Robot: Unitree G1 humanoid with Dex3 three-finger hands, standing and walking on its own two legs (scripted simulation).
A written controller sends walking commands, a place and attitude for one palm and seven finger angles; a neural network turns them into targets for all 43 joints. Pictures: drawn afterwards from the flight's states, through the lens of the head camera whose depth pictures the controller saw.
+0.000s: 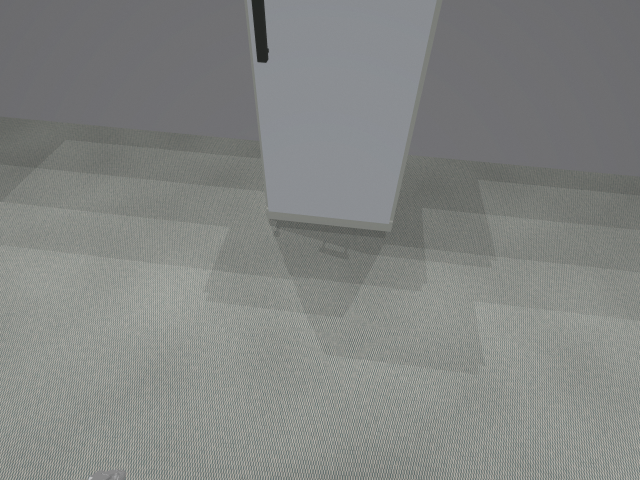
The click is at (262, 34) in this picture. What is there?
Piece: fridge door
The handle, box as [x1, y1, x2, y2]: [252, 0, 268, 62]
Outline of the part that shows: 252,0 257,61 266,62 268,49 266,46 263,0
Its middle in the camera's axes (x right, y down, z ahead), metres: -0.17 -0.68 +1.03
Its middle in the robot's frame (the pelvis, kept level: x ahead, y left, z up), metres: +1.24 +0.23 +0.19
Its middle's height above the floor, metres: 0.96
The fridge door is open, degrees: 0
